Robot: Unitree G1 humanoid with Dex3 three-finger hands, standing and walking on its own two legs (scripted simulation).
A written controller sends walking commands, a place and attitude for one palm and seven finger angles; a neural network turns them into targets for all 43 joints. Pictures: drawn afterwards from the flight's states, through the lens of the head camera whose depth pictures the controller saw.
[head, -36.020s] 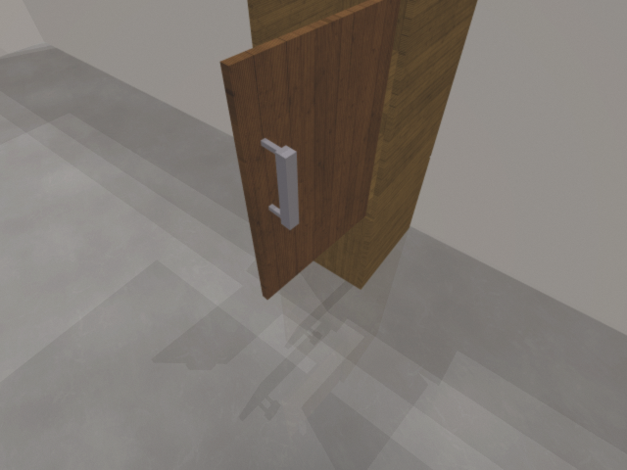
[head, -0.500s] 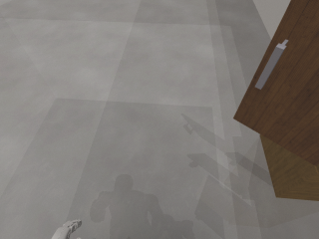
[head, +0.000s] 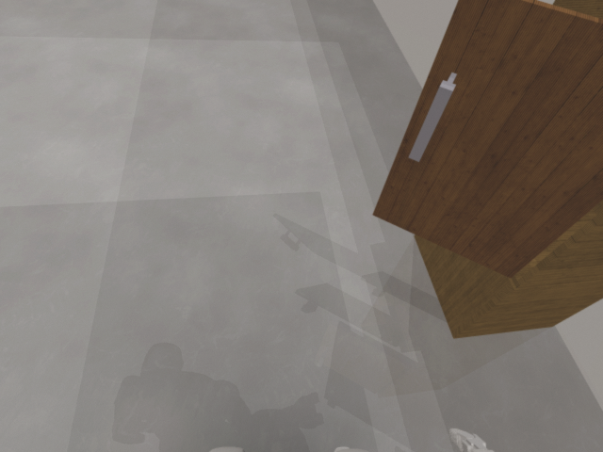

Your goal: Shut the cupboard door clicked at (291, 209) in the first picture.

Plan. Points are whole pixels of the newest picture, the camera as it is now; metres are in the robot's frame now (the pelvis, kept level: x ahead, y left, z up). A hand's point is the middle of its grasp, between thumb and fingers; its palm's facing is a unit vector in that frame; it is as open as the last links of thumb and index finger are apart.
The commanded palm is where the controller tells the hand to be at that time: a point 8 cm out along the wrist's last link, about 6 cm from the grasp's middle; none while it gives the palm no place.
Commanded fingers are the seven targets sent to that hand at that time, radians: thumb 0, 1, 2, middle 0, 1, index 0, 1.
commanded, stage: turn to face it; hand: left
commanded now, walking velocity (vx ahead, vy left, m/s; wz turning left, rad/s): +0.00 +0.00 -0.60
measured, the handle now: (433, 118) +0.71 -0.19 +0.04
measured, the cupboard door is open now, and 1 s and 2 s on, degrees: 54 54 54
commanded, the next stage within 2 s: take the last steps up to it in 0.54 s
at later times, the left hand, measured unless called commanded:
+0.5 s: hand (217, 427) +0.16 +0.13 -0.14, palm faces -0.28 -0.92 -0.28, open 7.4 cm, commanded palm none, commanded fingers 0.00 0.90 0.90 -0.20 -0.30 -0.20 -0.30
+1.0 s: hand (216, 415) +0.18 +0.14 -0.16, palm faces -0.37 -0.92 -0.16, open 7.4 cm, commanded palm none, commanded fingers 0.00 0.90 0.90 -0.20 -0.30 -0.20 -0.30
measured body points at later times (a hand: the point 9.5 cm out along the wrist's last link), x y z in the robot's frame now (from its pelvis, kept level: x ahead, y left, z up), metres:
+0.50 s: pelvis +0.00 -0.03 +0.00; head +0.03 -0.07 +0.45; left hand +0.18 +0.18 -0.12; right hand -0.04 -0.30 -0.16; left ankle +0.00 +0.11 -0.66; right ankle -0.03 -0.13 -0.73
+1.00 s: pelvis +0.06 -0.03 +0.02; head +0.09 -0.01 +0.47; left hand +0.20 +0.18 -0.15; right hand -0.05 -0.24 -0.12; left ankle +0.06 +0.09 -0.73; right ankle +0.00 -0.17 -0.64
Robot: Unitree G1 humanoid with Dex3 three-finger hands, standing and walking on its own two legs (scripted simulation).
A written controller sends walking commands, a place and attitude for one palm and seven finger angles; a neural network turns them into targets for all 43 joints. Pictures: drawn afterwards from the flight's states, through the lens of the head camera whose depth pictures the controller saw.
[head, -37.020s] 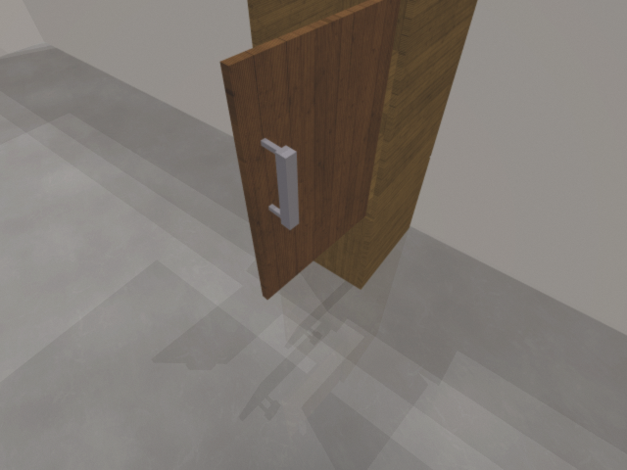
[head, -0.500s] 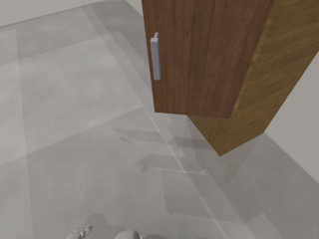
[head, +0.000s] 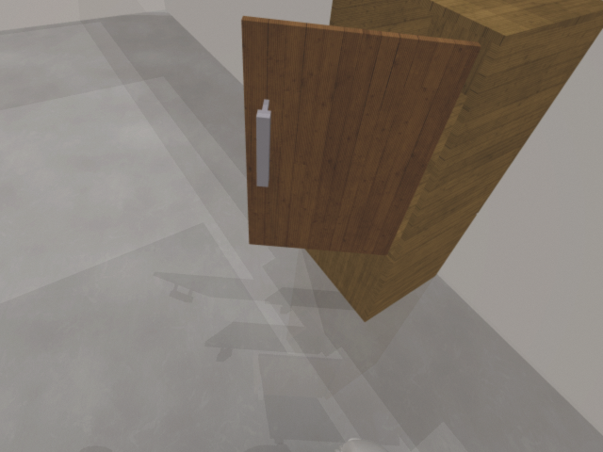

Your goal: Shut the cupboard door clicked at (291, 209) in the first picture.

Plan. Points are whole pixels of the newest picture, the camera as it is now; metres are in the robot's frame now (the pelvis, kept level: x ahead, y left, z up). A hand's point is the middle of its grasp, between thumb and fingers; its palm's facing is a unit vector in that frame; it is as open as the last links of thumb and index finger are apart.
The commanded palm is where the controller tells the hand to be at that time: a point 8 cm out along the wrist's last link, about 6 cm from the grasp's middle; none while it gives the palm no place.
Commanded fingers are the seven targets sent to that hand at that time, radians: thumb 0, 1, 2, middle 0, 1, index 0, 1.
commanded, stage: take the last steps up to it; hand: left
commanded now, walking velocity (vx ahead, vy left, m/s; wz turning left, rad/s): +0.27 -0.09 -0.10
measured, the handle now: (264, 144) +0.66 +0.11 +0.02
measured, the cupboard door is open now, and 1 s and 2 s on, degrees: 54 54 54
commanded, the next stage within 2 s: come to a stop and stand still in 0.36 s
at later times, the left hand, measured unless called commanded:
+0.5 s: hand (241, 424) +0.20 +0.09 -0.18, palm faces +0.02 -0.98 -0.19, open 7.2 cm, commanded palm none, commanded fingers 0.00 0.90 0.90 -0.20 -0.30 -0.20 -0.30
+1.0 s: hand (235, 427) +0.19 +0.10 -0.18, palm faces +0.02 -0.95 -0.32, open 7.4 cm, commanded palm none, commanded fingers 0.00 0.90 0.90 -0.20 -0.30 -0.20 -0.30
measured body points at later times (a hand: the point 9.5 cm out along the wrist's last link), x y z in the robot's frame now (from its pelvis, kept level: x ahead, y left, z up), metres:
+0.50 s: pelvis +0.15 -0.09 -0.01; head +0.17 -0.08 +0.44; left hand +0.20 +0.14 -0.16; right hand +0.18 -0.32 -0.16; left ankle +0.17 +0.03 -0.71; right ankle +0.13 -0.17 -0.75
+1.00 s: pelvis +0.16 -0.12 -0.02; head +0.20 -0.13 +0.43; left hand +0.19 +0.15 -0.16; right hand +0.23 -0.35 -0.18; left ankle +0.23 +0.01 -0.74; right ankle +0.14 -0.23 -0.75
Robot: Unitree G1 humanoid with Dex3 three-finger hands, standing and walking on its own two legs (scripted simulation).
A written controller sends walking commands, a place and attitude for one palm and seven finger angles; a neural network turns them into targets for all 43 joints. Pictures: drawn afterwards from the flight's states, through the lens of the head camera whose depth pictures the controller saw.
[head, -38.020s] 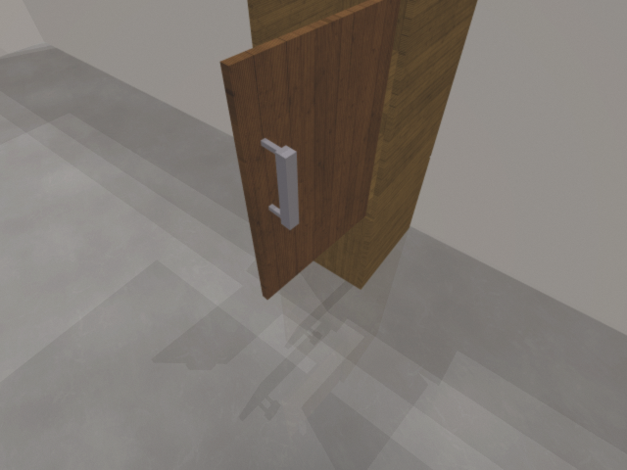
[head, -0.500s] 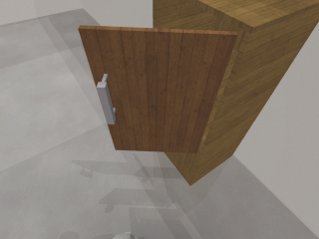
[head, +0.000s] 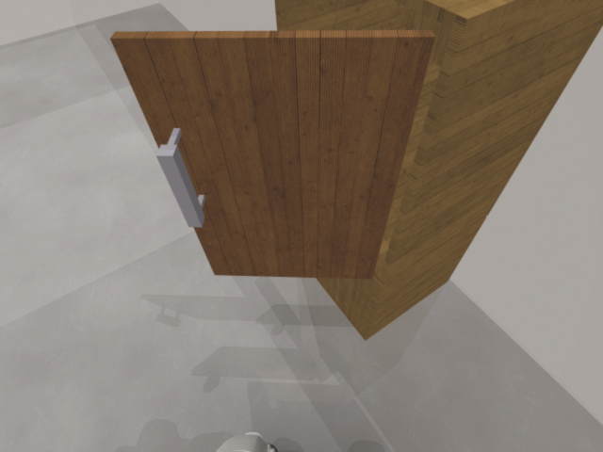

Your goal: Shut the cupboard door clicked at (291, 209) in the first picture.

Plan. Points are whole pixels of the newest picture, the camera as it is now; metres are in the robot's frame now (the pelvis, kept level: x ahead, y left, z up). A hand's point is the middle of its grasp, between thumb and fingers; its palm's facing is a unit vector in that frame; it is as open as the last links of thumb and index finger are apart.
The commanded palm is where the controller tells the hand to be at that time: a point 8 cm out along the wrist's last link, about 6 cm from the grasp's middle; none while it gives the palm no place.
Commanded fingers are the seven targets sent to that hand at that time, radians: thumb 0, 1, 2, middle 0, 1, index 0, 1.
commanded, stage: come to a stop and stand still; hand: left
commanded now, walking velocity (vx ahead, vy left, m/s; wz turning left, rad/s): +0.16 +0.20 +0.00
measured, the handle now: (186, 180) +0.50 +0.23 +0.04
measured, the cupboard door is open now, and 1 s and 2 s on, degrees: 54 54 54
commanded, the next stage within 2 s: look again from close up in 0.76 s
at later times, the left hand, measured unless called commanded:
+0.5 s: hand out of the picture +0.00 +0.22 -0.17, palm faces +0.06 -0.98 -0.19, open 7.3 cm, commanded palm none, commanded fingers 0.00 0.90 0.90 -0.20 -0.30 -0.20 -0.30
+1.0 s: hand out of the picture -0.01 +0.21 -0.17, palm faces +0.01 -0.98 -0.21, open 7.4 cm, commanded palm none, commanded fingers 0.00 0.90 0.90 -0.20 -0.30 -0.20 -0.30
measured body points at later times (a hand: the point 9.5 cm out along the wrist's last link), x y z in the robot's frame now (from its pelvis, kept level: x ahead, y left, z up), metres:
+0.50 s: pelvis -0.01 +0.03 +0.01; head +0.00 +0.05 +0.46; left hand +0.00 +0.27 -0.15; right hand +0.03 -0.20 -0.13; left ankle -0.04 +0.14 -0.73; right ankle -0.01 -0.11 -0.73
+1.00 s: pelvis -0.02 +0.04 +0.01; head +0.00 +0.04 +0.46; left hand -0.01 +0.26 -0.15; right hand -0.01 -0.18 -0.15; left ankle -0.04 +0.14 -0.73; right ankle -0.01 -0.11 -0.73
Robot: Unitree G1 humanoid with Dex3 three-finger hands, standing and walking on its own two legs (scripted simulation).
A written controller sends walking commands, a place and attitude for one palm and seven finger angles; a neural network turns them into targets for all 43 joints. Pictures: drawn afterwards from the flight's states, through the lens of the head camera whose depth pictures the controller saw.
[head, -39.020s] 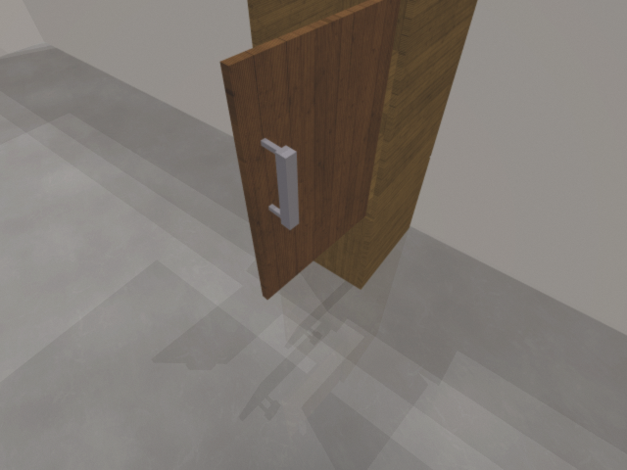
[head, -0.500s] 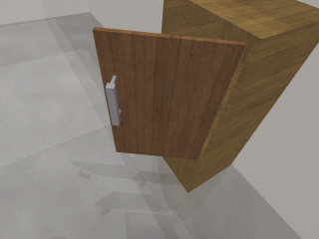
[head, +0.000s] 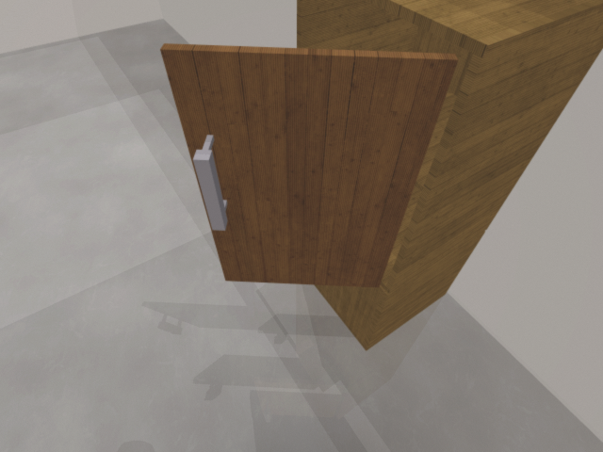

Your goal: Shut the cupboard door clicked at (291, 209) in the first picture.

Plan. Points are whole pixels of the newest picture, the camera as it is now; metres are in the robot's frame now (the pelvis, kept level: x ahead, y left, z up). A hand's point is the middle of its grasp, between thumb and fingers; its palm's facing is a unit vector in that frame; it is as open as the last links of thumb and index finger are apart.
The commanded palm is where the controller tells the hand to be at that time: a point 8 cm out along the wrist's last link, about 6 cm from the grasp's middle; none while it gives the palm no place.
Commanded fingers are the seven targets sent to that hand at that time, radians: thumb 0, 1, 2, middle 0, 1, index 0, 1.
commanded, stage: look again from close up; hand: left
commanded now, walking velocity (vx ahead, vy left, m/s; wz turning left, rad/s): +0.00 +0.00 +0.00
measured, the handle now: (214, 184) +0.52 +0.18 +0.03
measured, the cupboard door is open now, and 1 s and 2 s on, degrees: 54 54 54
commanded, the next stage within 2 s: shuffle to correct the standing spot in 0.32 s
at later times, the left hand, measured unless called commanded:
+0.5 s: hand out of the picture -0.05 +0.15 -0.18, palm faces +0.02 -0.98 -0.19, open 7.4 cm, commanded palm none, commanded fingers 0.00 0.90 0.90 -0.20 -0.30 -0.20 -0.30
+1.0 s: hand out of the picture -0.01 +0.15 -0.19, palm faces +0.10 -0.99 -0.14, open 7.4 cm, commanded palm none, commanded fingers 0.00 0.90 0.90 -0.20 -0.30 -0.20 -0.30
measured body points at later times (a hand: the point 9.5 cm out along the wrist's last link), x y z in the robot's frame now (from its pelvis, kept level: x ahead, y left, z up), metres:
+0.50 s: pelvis -0.04 -0.02 +0.00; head -0.05 -0.02 +0.45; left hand -0.05 +0.21 -0.16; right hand -0.05 -0.26 -0.15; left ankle -0.02 +0.10 -0.74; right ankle +0.00 -0.15 -0.74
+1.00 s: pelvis +0.02 +0.00 -0.01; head +0.02 +0.01 +0.44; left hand -0.01 +0.20 -0.17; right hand +0.02 -0.22 -0.16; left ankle +0.02 +0.08 -0.74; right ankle +0.00 -0.15 -0.74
